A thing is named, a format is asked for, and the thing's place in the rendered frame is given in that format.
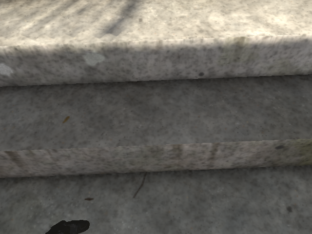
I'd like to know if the left robot hand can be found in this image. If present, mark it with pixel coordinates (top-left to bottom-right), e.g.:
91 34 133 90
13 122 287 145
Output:
45 219 90 234

